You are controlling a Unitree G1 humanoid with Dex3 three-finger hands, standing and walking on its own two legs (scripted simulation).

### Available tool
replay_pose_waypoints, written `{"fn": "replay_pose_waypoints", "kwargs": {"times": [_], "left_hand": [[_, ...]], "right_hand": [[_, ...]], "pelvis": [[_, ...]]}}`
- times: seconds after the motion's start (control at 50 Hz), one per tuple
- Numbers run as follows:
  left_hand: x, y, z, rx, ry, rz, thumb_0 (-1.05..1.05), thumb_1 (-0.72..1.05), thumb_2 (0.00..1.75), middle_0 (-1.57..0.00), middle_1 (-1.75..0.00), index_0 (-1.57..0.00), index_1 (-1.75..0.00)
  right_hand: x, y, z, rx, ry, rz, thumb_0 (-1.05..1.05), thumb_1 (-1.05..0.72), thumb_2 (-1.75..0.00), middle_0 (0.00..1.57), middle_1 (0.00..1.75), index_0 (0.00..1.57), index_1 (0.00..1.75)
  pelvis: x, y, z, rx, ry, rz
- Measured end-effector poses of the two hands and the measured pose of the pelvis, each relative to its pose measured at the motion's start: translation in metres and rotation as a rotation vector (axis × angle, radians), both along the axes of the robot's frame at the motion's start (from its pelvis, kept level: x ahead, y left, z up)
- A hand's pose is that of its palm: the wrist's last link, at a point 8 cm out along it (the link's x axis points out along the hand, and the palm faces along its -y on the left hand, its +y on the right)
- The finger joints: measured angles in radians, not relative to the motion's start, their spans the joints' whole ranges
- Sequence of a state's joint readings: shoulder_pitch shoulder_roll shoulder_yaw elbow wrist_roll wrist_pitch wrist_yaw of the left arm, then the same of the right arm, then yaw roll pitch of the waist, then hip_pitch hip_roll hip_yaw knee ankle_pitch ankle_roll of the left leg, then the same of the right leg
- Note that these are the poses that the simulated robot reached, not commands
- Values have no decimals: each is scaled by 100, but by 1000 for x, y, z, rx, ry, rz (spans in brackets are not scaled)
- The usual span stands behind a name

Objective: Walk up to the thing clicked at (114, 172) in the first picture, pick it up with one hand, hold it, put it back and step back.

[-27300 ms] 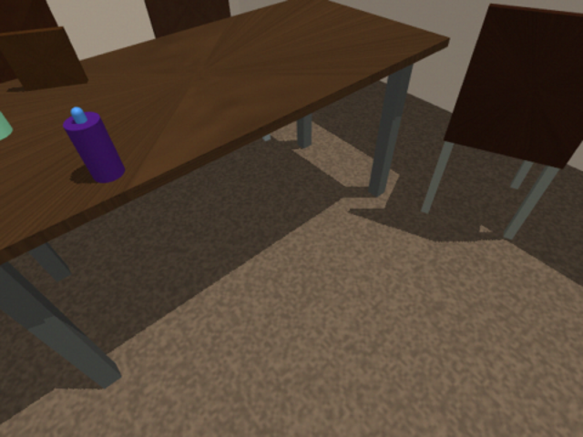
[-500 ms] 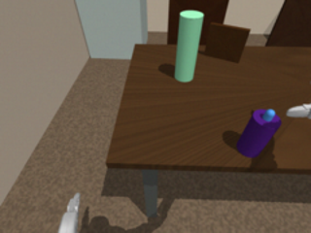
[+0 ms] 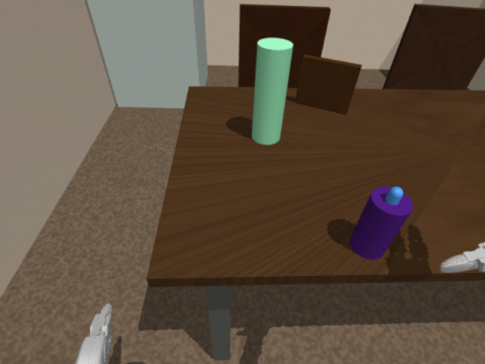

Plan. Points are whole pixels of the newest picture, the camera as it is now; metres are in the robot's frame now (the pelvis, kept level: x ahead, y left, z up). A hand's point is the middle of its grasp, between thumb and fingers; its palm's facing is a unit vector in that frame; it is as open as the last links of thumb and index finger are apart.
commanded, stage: sink last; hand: right
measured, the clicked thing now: (381, 219) +0.36 -0.24 +0.06
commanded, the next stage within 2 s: home in 0.72 s
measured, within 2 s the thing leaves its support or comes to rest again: neither
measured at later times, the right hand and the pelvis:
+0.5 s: hand (471, 323) +0.14 -0.23 +0.14, palm faces +0.39 +0.82 -0.42, open 17.5 cm; pelvis -0.02 +0.02 +0.00, yaw -2 degrees
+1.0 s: hand out of the picture +0.14 -0.26 +0.14, palm faces +0.43 +0.81 -0.41, open 17.5 cm; pelvis -0.03 +0.02 +0.00, yaw -1 degrees
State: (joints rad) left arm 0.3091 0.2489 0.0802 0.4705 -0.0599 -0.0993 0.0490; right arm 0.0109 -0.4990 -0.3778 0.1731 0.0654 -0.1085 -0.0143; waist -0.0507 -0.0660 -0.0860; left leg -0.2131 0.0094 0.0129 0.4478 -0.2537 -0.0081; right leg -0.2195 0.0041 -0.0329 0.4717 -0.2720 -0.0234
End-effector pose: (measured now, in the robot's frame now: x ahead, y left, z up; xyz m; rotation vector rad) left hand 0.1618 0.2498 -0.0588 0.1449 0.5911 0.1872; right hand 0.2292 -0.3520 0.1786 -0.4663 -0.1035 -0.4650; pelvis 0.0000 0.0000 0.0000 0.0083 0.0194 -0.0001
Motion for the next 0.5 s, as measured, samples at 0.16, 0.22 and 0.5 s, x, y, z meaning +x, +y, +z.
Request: {"fn": "replay_pose_waypoints", "kwargs": {"times": [0.16,0.22,0.5], "left_hand": [[-19,9,-13,13,122,3,-1,-52,6,-6,-5,-6,-5],[-27,5,-21,-1,167,-2,-1,-52,6,-5,-5,-6,-5],[-19,22,-19,3,87,11,-1,-49,3,-5,-5,-7,-4]], "right_hand": [[-65,61,-21,51,-4,112,-2,54,-5,7,6,7,6],[-83,71,-17,21,2,121,-2,56,-5,7,6,7,6],[-125,83,-20,-7,18,69,-1,56,-4,7,6,7,6]], "pelvis": [[-3,6,1,-5,-47,-16],[-7,9,1,-5,-52,-22],[-23,22,1,-22,-96,-42]]}}
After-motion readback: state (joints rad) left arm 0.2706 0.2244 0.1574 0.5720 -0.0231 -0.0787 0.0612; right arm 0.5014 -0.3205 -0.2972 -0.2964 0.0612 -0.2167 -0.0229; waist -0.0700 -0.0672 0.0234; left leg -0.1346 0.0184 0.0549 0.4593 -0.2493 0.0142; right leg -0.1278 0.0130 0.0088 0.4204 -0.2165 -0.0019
